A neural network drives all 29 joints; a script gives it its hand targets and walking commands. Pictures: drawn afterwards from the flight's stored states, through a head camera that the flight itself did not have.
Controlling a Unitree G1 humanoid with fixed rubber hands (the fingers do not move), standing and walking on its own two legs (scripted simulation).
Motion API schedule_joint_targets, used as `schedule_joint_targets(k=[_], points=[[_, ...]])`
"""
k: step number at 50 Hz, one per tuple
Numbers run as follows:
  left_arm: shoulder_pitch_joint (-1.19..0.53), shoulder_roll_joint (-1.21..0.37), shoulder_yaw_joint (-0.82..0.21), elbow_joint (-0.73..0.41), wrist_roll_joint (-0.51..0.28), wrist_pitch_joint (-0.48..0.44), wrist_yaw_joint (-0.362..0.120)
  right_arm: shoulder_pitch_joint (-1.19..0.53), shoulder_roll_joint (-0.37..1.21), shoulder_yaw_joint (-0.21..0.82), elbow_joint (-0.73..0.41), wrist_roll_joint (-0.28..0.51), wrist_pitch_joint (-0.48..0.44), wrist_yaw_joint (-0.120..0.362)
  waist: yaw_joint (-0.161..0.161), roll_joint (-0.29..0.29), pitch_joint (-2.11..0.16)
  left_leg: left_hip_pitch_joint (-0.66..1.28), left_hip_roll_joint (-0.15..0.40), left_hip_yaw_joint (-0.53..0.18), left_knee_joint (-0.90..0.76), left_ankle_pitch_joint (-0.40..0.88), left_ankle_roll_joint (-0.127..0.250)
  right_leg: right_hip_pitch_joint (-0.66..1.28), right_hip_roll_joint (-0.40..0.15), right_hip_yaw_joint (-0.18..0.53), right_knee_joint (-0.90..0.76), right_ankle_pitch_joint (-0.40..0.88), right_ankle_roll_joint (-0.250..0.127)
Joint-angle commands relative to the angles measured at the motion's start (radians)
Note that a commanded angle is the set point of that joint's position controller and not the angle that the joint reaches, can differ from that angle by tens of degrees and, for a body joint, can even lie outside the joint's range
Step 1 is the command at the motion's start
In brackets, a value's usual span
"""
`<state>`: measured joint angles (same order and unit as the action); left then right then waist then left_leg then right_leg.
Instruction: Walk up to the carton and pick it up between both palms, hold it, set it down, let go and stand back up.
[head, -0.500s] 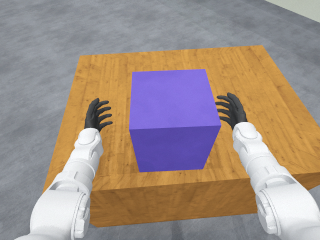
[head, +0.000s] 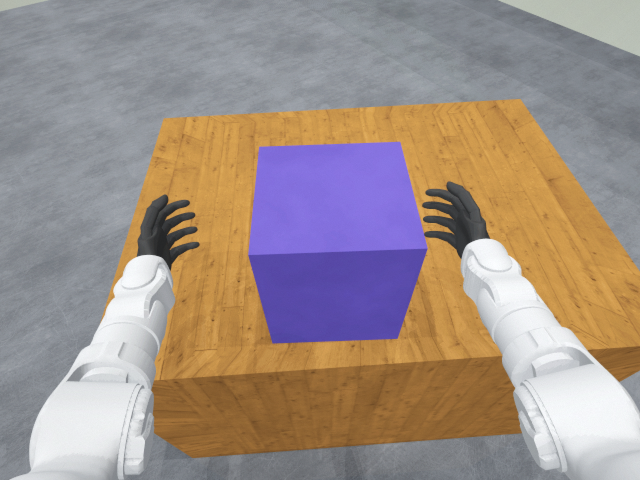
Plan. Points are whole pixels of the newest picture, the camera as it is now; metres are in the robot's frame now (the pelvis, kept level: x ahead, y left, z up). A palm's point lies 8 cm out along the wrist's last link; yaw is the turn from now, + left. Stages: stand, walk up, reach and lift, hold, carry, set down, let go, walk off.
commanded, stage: set down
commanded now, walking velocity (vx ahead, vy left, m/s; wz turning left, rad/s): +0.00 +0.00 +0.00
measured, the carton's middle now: (332, 248) +0.46 +0.00 -0.02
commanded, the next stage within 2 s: none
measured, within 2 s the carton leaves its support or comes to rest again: rests again in 0.14 s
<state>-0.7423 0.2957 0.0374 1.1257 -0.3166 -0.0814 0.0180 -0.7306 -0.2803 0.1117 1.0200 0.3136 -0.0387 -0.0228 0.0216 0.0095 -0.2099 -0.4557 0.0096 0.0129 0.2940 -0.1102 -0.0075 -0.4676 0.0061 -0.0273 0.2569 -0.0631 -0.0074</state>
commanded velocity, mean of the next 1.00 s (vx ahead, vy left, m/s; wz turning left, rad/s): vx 0.00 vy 0.00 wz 0.00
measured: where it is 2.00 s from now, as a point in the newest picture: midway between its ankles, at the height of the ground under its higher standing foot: outside the picture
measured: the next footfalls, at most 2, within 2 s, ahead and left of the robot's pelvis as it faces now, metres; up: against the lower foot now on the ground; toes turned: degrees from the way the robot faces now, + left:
none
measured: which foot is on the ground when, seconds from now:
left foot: down 0.00-1.00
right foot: down 0.00-1.00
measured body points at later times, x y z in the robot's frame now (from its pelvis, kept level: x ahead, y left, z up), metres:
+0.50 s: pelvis +0.02 +0.00 +0.00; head +0.12 -0.01 +0.43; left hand +0.45 +0.18 +0.01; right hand +0.46 -0.13 +0.01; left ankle +0.00 +0.12 -0.75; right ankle +0.02 -0.11 -0.75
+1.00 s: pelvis +0.00 +0.00 +0.00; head +0.05 +0.00 +0.44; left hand +0.42 +0.23 +0.08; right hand +0.46 -0.19 +0.08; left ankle +0.00 +0.12 -0.75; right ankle +0.02 -0.11 -0.75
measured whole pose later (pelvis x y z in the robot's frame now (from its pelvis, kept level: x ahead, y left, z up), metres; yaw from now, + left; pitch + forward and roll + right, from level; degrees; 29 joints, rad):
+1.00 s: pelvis +0.00 +0.00 +0.00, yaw -1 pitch +19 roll -1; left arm -0.83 0.25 -0.01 1.23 -0.32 -0.26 0.06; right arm -0.90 -0.33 0.13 1.29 0.36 -0.20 0.00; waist 0.09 0.01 -0.26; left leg -0.55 0.03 0.03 0.37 -0.15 -0.01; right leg -0.54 0.02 -0.01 0.27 -0.06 -0.01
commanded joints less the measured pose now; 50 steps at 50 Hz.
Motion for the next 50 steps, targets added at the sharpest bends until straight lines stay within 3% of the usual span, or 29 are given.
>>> schedule_joint_targets(k=[1, 2, 3, 4, 6, 7, 8, 9, 10, 11, 13, 15, 17, 19, 21, 24, 31, 36, 39, 42, 50], points=[[-0.621, -0.321, 0.119, 0.117, 0.162, -0.355, -0.042, -0.591, 0.401, -0.195, -0.022, -0.265, -0.126, 0.087, -0.033, 0.027, -0.155, -0.203, -0.015, -0.043, 0.06, -0.093, -0.015, 0.135, -0.02, -0.015, 0.073, -0.155, -0.027], [-0.546, -0.259, 0.1, 0.15, 0.18, -0.379, -0.058, -0.53, 0.336, -0.204, 0.006, -0.293, -0.133, 0.106, -0.043, 0.011, -0.23, -0.173, -0.013, 0.008, 0.098, -0.074, -0.024, 0.051, -0.044, 0.005, 0.105, -0.209, -0.021], [-0.596, -0.264, 0.124, 0.123, 0.214, -0.396, -0.068, -0.537, 0.362, -0.253, 0.001, -0.35, -0.156, 0.105, -0.059, 0.004, -0.273, -0.197, -0.01, -0.009, 0.092, -0.073, -0.021, 0.037, -0.038, -0.002, 0.11, -0.204, -0.016], [-0.635, -0.335, 0.176, 0.091, 0.29, -0.399, -0.082, -0.584, 0.438, -0.329, -0.041, -0.461, -0.189, 0.108, -0.07, 0.025, -0.336, -0.166, -0.011, -0.016, 0.048, -0.073, -0.024, 0.08, -0.028, -0.01, 0.07, -0.165, -0.013], [-0.589, -0.382, 0.342, -0.008, 0.517, -0.391, -0.09, -0.551, 0.546, -0.51, -0.043, -0.755, -0.218, 0.107, -0.04, 0.03, -0.44, -0.077, -0.045, 0.005, -0.022, -0.002, -0.021, 0.202, -0.014, -0.036, 0.036, -0.092, -0.004], [-0.536, -0.291, 0.434, -0.048, 0.622, -0.373, -0.053, -0.519, 0.475, -0.618, -0.057, -0.859, -0.252, 0.073, -0.021, 0.036, -0.488, -0.021, -0.065, 0.021, -0.045, 0.042, -0.023, 0.23, -0.003, -0.042, 0.024, -0.047, 0.005], [-0.565, -0.466, 0.443, -0.089, 0.751, -0.356, -0.046, -0.556, 0.673, -0.684, -0.11, -0.963, -0.239, 0.067, 0.028, 0.095, -0.568, 0.022, -0.067, 0.01, -0.06, 0.099, -0.018, 0.192, 0.005, -0.074, -0.013, 0.022, -0.008], [-0.55, -0.545, 0.453, -0.091, 0.822, -0.324, -0.042, -0.508, 0.725, -0.717, -0.113, -1.02, -0.218, 0.084, 0.016, 0.128, -0.621, 0.088, -0.063, -0.007, -0.055, 0.111, -0.025, 0.205, 0.007, -0.082, -0.025, 0.074, -0.016], [-0.521, -0.575, 0.433, -0.098, 0.827, -0.294, -0.042, -0.479, 0.74, -0.705, -0.124, -1.014, -0.204, 0.1, 0.021, 0.133, -0.64, 0.112, -0.058, -0.023, -0.047, 0.121, -0.032, 0.194, 0.007, -0.081, -0.03, 0.096, -0.015], [-0.488, -0.545, 0.414, -0.096, 0.801, -0.274, -0.033, -0.451, 0.699, -0.698, -0.133, -1.001, -0.212, 0.107, 0.006, 0.122, -0.664, 0.148, -0.046, -0.026, -0.043, 0.139, -0.045, 0.183, 0.007, -0.069, -0.037, 0.111, -0.014], [-0.426, -0.471, 0.397, -0.094, 0.757, -0.262, -0.002, -0.434, 0.578, -0.664, -0.159, -0.979, -0.237, 0.103, 0.017, 0.069, -0.733, 0.229, -0.03, -0.018, -0.036, 0.235, -0.071, 0.171, 0.026, -0.062, -0.051, 0.181, -0.009], [-0.38, -0.298, 0.426, -0.105, 0.706, -0.267, 0.031, -0.415, 0.373, -0.626, -0.178, -0.881, -0.258, 0.055, 0.032, 0.002, -0.764, 0.188, -0.029, 0.003, -0.013, 0.354, -0.08, 0.212, 0.048, -0.033, -0.016, 0.311, 0.005], [-0.403, -0.158, 0.402, -0.113, 0.589, -0.282, 0.056, -0.45, 0.253, -0.516, -0.16, -0.678, -0.277, -0.012, 0.038, -0.056, -0.753, 0.034, -0.034, 0.026, 0.005, 0.433, -0.048, 0.383, 0.046, 0.024, 0.064, 0.496, 0.019], [-0.426, -0.127, 0.351, -0.074, 0.466, -0.307, 0.052, -0.472, 0.263, -0.38, -0.091, -0.535, -0.306, -0.045, 0.046, -0.111, -0.666, -0.178, -0.041, 0.047, -0.004, 0.396, -0.005, 0.604, 0.03, 0.067, 0.162, 0.678, 0.045], [-0.426, -0.103, 0.353, -0.024, 0.42, -0.335, 0.04, -0.478, 0.236, -0.319, -0.041, -0.468, -0.334, -0.06, 0.055, -0.14, -0.65, -0.295, -0.038, 0.053, -0.03, 0.323, 0.024, 0.703, 0.019, 0.08, 0.223, 0.808, 0.065], [-0.405, -0.055, 0.348, 0.025, 0.411, -0.35, 0.036, -0.49, 0.182, -0.271, 0.016, -0.386, -0.365, -0.074, 0.059, -0.117, -0.686, -0.284, -0.041, 0.056, -0.011, 0.346, 0.037, 0.688, 0.01, 0.078, 0.234, 0.825, 0.071], [-0.378, 0.003, 0.247, 0.042, 0.329, -0.336, 0.034, -0.487, 0.02, -0.203, 0.129, -0.216, -0.374, -0.068, 0.046, -0.017, -0.658, -0.055, -0.033, 0.048, 0.073, 0.466, -0.023, 0.443, 0.038, 0.063, 0.169, 0.623, 0.038], [-0.438, 0.018, 0.119, -0.082, 0.217, -0.333, 0.053, -0.547, -0.101, -0.161, 0.077, -0.129, -0.35, -0.041, 0.059, 0.062, -0.762, 0.306, -0.026, 0.028, 0.149, 0.646, -0.119, 0.159, 0.09, 0.014, 0.071, 0.437, 0.025], [-0.464, 0.023, 0.051, -0.171, 0.132, -0.312, 0.063, -0.576, -0.145, -0.11, 0.038, -0.06, -0.313, -0.017, 0.06, 0.065, -0.802, 0.43, -0.019, 0.013, 0.173, 0.691, -0.147, 0.079, 0.102, 0.0, 0.022, 0.351, 0.02], [-0.487, 0.035, 0.004, -0.154, 0.06, -0.274, 0.054, -0.603, -0.168, -0.049, 0.065, 0.003, -0.263, 0.007, 0.055, 0.043, -0.706, 0.405, -0.012, 0.004, 0.169, 0.599, -0.136, 0.083, 0.091, 0.002, 0.014, 0.288, 0.018], [-0.532, 0.117, -0.081, 0.05, -0.068, -0.202, 0.035, -0.675, -0.163, 0.043, 0.14, 0.07, -0.156, 0.045, 0.051, -0.059, -0.44, 0.057, 0.0, 0.02, 0.094, 0.102, -0.039, 0.142, 0.007, 0.029, 0.064, -0.02, 0.051]])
